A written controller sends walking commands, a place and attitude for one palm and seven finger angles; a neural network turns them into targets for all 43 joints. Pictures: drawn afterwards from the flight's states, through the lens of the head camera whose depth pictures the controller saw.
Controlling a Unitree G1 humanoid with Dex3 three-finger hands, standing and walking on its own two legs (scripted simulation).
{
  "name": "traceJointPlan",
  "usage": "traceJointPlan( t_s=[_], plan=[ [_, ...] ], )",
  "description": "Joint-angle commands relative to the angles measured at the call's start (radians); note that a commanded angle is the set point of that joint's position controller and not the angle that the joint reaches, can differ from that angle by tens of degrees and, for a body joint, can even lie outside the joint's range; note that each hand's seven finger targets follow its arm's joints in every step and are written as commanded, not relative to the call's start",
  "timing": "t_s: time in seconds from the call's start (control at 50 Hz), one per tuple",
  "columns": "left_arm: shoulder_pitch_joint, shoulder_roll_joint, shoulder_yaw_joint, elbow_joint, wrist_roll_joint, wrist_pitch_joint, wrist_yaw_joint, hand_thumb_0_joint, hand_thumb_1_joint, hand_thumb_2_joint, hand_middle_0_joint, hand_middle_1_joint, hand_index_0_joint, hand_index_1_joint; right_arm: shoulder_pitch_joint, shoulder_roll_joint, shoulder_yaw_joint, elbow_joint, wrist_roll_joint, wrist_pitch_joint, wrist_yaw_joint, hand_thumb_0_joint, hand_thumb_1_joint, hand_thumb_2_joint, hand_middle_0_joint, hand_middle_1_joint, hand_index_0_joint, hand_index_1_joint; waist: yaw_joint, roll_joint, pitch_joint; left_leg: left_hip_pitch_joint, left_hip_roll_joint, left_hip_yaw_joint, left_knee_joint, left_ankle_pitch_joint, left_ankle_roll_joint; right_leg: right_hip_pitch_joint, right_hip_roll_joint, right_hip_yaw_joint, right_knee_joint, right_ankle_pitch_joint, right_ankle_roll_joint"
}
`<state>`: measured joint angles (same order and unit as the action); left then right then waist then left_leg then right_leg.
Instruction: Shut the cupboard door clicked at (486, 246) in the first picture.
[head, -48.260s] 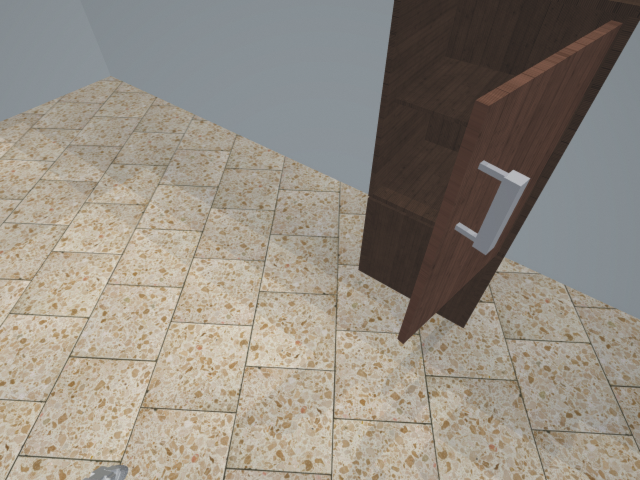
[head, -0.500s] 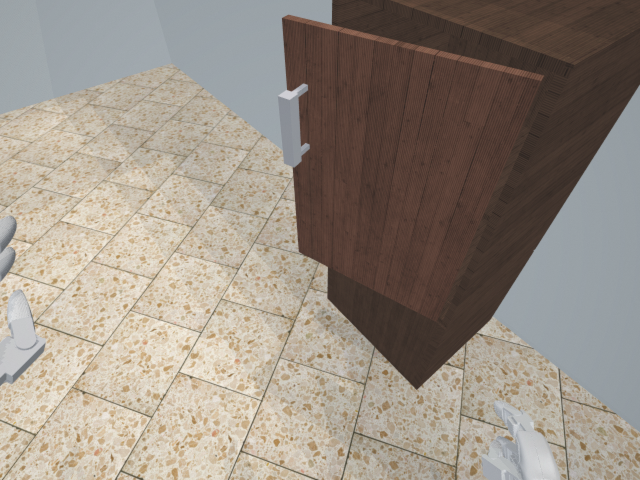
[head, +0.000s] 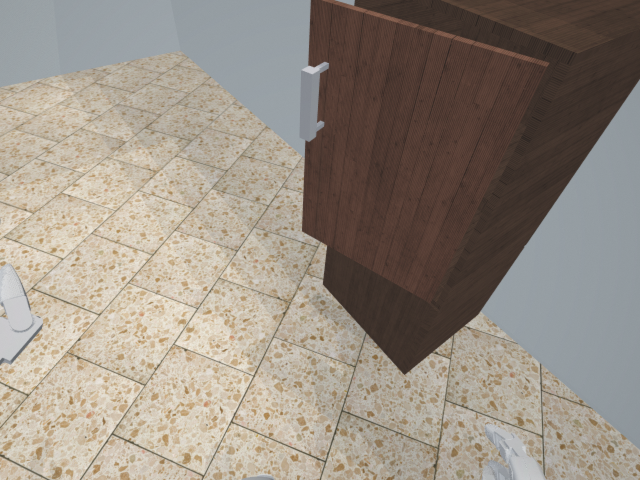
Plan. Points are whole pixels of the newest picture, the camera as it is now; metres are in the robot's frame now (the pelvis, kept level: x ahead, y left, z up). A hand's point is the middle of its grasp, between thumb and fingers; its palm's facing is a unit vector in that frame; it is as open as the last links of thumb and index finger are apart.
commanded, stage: step back with the hand held close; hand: left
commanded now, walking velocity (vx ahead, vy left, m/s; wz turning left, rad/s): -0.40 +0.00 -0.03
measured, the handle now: (315, 101) +0.77 +0.06 +0.10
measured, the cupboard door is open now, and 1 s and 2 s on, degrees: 18 18 18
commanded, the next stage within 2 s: stop stepping back and stand still in 0.54 s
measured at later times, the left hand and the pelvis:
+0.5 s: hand out of the picture +0.12 +0.27 +0.19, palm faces +0.45 -0.79 -0.41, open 7.4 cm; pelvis -0.07 +0.01 +0.01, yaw +1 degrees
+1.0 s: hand out of the picture +0.03 +0.29 +0.18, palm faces +0.42 -0.82 -0.38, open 7.4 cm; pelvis -0.16 +0.03 +0.00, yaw -2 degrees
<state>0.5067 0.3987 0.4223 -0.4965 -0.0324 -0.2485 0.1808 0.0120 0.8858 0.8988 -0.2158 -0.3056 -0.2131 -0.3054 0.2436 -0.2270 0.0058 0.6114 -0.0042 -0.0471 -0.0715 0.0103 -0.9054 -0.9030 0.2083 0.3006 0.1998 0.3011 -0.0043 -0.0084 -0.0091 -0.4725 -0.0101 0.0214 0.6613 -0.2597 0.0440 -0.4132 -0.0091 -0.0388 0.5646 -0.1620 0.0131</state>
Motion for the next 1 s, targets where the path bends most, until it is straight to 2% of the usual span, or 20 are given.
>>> traceJointPlan(
  t_s=[0.0, 0.04, 0.12, 0.16, 0.22, 0.26, 0.32, 0.36, 0.42, 0.48, 0.5, 0.52, 0.56, 0.62, 0.68, 0.72, 0.8, 0.82, 0.88, 0.98],
  plan=[
    [-0.023, 0.220, 0.167, -0.215, 0.007, -0.081, 0.020, 0.000, 0.900, 0.900, -0.200, -0.300, -0.200, -0.300, -0.116, -0.148, -0.053, -0.170, 0.008, -0.064, -0.024, 0.000, -0.900, -0.900, 0.200, 0.300, 0.200, 0.300, -0.004, 0.170, -0.092, -0.263, 0.185, -0.239, -0.380, -0.419, 0.057, 0.301, 0.013, 0.083, 0.057, -0.189, -0.010],
    [-0.018, 0.226, 0.187, -0.238, 0.006, -0.088, 0.008, 0.000, 0.900, 0.900, -0.200, -0.300, -0.200, -0.300, -0.126, -0.142, -0.061, -0.171, 0.004, -0.078, -0.028, 0.000, -0.900, -0.900, 0.200, 0.300, 0.200, 0.300, 0.008, 0.224, -0.119, -0.323, 0.261, -0.320, -0.454, -0.387, 0.083, 0.408, 0.077, 0.052, 0.201, -0.050, 0.003],
    [0.023, 0.220, 0.207, -0.191, 0.012, -0.098, -0.020, 0.000, 0.900, 0.900, -0.200, -0.300, -0.200, -0.300, -0.125, -0.154, -0.074, -0.160, -0.009, -0.102, -0.020, 0.000, -0.900, -0.900, 0.200, 0.300, 0.200, 0.300, 0.007, 0.235, -0.070, -0.372, 0.274, -0.311, -0.432, -0.436, 0.096, 0.436, 0.105, 0.084, 0.181, -0.092, -0.001],
    [0.003, 0.204, 0.165, -0.224, -0.016, -0.110, -0.027, 0.000, 0.900, 0.900, -0.200, -0.300, -0.200, -0.300, -0.118, -0.136, -0.064, -0.131, -0.008, -0.116, -0.013, 0.000, -0.900, -0.900, 0.200, 0.300, 0.200, 0.300, 0.002, 0.152, -0.106, -0.128, 0.226, -0.260, -0.353, -0.161, 0.056, 0.295, 0.077, 0.104, 0.037, -0.029, -0.016],
    [-0.043, 0.204, 0.131, -0.259, -0.027, -0.107, -0.022, 0.000, 0.900, 0.900, -0.200, -0.300, -0.200, -0.300, -0.113, -0.121, -0.064, -0.096, -0.006, -0.121, -0.012, 0.000, -0.900, -0.900, 0.200, 0.300, 0.200, 0.300, -0.001, 0.148, -0.235, 0.132, 0.180, -0.159, -0.273, 0.108, 0.011, 0.199, 0.032, 0.138, -0.033, 0.071, -0.020],
    [-0.037, 0.216, 0.124, -0.248, -0.034, -0.092, -0.022, 0.000, 0.900, 0.900, -0.200, -0.300, -0.200, -0.300, -0.135, -0.118, -0.070, -0.113, 0.007, -0.112, -0.012, 0.000, -0.900, -0.900, 0.200, 0.300, 0.200, 0.300, -0.003, 0.075, -0.264, 0.177, 0.157, -0.113, -0.231, 0.016, -0.003, 0.145, 0.016, 0.160, -0.069, -0.008, -0.010],
    [-0.015, 0.279, 0.176, -0.243, -0.030, -0.078, -0.010, 0.000, 0.900, 0.900, -0.200, -0.300, -0.200, -0.300, -0.146, -0.101, -0.070, -0.125, 0.001, -0.084, -0.010, 0.000, -0.900, -0.900, 0.200, 0.300, 0.200, 0.300, -0.008, -0.002, -0.145, 0.166, 0.059, -0.047, -0.058, -0.174, -0.057, -0.079, -0.127, 0.324, -0.277, -0.355, -0.100],
    [-0.022, 0.264, 0.146, -0.229, -0.019, -0.063, 0.004, 0.000, 0.900, 0.900, -0.200, -0.300, -0.200, -0.300, -0.135, -0.073, -0.056, -0.110, -0.007, -0.060, -0.009, 0.000, -0.900, -0.900, 0.200, 0.300, 0.200, 0.300, -0.015, -0.103, -0.101, 0.227, 0.013, -0.024, 0.146, -0.085, -0.079, -0.206, -0.258, 0.383, -0.344, -0.254, -0.160],
    [-0.070, 0.266, 0.144, -0.198, -0.008, -0.049, 0.009, 0.000, 0.900, 0.900, -0.200, -0.300, -0.200, -0.300, -0.140, -0.068, -0.043, -0.114, -0.013, -0.032, -0.018, 0.000, -0.900, -0.900, 0.200, 0.300, 0.200, 0.300, -0.028, -0.070, -0.025, 0.129, 0.032, -0.064, 0.062, -0.078, -0.066, -0.131, -0.218, 0.300, -0.261, 0.005, -0.128],
    [-0.074, 0.241, 0.133, -0.183, -0.007, -0.062, 0.002, 0.000, 0.900, 0.900, -0.200, -0.300, -0.200, -0.300, -0.137, -0.122, -0.056, -0.130, 0.005, -0.042, -0.034, 0.000, -0.900, -0.900, 0.200, 0.300, 0.200, 0.300, -0.014, 0.141, -0.047, 0.055, 0.160, -0.174, -0.301, 0.152, -0.005, 0.068, 0.038, 0.116, -0.066, 0.026, -0.012],
    [-0.053, 0.252, 0.151, -0.171, -0.016, -0.077, -0.008, 0.000, 0.900, 0.900, -0.200, -0.300, -0.200, -0.300, -0.131, -0.128, -0.066, -0.136, 0.022, -0.056, -0.034, 0.000, -0.900, -0.900, 0.200, 0.300, 0.200, 0.300, -0.006, 0.159, -0.121, 0.000, 0.221, -0.202, -0.361, 0.074, 0.023, 0.217, 0.079, 0.086, 0.022, 0.007, 0.004],
    [-0.018, 0.255, 0.172, -0.164, -0.017, -0.085, -0.020, 0.000, 0.900, 0.900, -0.200, -0.300, -0.200, -0.300, -0.147, -0.142, -0.070, -0.148, 0.007, -0.075, -0.032, 0.000, -0.900, -0.900, 0.200, 0.300, 0.200, 0.300, 0.007, 0.277, -0.148, -0.106, 0.289, -0.307, -0.481, -0.107, 0.059, 0.306, 0.119, 0.070, 0.150, -0.111, 0.010],
    [-0.035, 0.205, 0.146, -0.230, -0.009, -0.077, -0.032, 0.000, 0.900, 0.900, -0.200, -0.300, -0.200, -0.300, -0.136, -0.132, -0.076, -0.138, -0.016, -0.093, -0.021, 0.000, -0.900, -0.900, 0.200, 0.300, 0.200, 0.300, 0.007, 0.278, -0.167, -0.149, 0.354, -0.363, -0.526, -0.240, 0.094, 0.312, 0.110, 0.095, 0.318, -0.227, 0.003],
    [0.022, 0.193, 0.123, -0.282, -0.027, -0.065, -0.032, 0.000, 0.900, 0.900, -0.200, -0.300, -0.200, -0.300, -0.130, -0.126, -0.074, -0.127, -0.010, -0.117, -0.004, 0.000, -0.900, -0.900, 0.200, 0.300, 0.200, 0.300, 0.014, 0.192, -0.220, 0.101, 0.309, -0.268, -0.433, -0.020, 0.076, 0.187, 0.097, 0.069, 0.174, -0.299, -0.001],
    [0.041, 0.185, 0.098, -0.298, -0.041, -0.041, -0.025, 0.000, 0.900, 0.900, -0.200, -0.300, -0.200, -0.300, -0.108, -0.115, -0.053, -0.115, -0.008, -0.124, 0.003, 0.000, -0.900, -0.900, 0.200, 0.300, 0.200, 0.300, 0.003, 0.243, -0.204, 0.211, 0.232, -0.211, -0.470, -0.130, 0.005, 0.199, 0.108, 0.005, -0.076, -0.303, -0.013],
    [0.050, 0.252, 0.156, -0.305, -0.033, -0.027, -0.016, 0.000, 0.900, 0.900, -0.200, -0.300, -0.200, -0.300, -0.093, -0.118, -0.051, -0.112, -0.017, -0.114, -0.003, 0.000, -0.900, -0.900, 0.200, 0.300, 0.200, 0.300, -0.004, 0.243, -0.192, 0.197, 0.160, -0.143, -0.430, -0.162, -0.043, 0.266, 0.083, 0.011, -0.240, -0.220, -0.041],
    [0.002, 0.287, 0.202, -0.247, -0.053, -0.009, 0.003, 0.000, 0.900, 0.900, -0.200, -0.300, -0.200, -0.300, -0.078, -0.089, -0.037, -0.115, -0.021, -0.084, -0.010, 0.000, -0.900, -0.900, 0.200, 0.300, 0.200, 0.300, -0.014, 0.080, -0.200, 0.337, 0.075, -0.005, -0.159, 0.005, -0.087, 0.092, -0.097, 0.100, -0.328, -0.221, -0.117],
    [-0.004, 0.284, 0.183, -0.256, -0.057, 0.006, -0.002, 0.000, 0.900, 0.900, -0.200, -0.300, -0.200, -0.300, -0.085, -0.091, -0.048, -0.104, -0.001, -0.084, -0.012, 0.000, -0.900, -0.900, 0.200, 0.300, 0.200, 0.300, -0.011, -0.066, -0.219, 0.387, 0.043, -0.014, -0.072, -0.022, -0.080, 0.026, -0.106, 0.113, -0.318, -0.301, -0.124],
    [0.037, 0.228, 0.139, -0.214, -0.049, 0.047, 0.000, 0.000, 0.900, 0.900, -0.200, -0.300, -0.200, -0.300, -0.102, -0.084, -0.033, -0.112, 0.001, -0.060, -0.022, 0.000, -0.900, -0.900, 0.200, 0.300, 0.200, 0.300, -0.029, -0.007, -0.084, 0.323, 0.048, -0.019, -0.020, 0.018, -0.061, -0.050, -0.136, 0.128, -0.303, -0.308, -0.143],
    [-0.153, 0.224, 0.094, -0.164, -0.020, 0.030, 0.006, 0.000, 0.900, 0.900, -0.200, -0.300, -0.200, -0.300, -0.109, -0.106, -0.034, -0.087, 0.004, -0.063, -0.040, 0.000, -0.900, -0.900, 0.200, 0.300, 0.200, 0.300, -0.047, 0.023, 0.115, 0.289, 0.066, -0.069, -0.023, -0.125, -0.057, -0.216, -0.116, 0.092, -0.256, -0.538, -0.133]
  ],
)
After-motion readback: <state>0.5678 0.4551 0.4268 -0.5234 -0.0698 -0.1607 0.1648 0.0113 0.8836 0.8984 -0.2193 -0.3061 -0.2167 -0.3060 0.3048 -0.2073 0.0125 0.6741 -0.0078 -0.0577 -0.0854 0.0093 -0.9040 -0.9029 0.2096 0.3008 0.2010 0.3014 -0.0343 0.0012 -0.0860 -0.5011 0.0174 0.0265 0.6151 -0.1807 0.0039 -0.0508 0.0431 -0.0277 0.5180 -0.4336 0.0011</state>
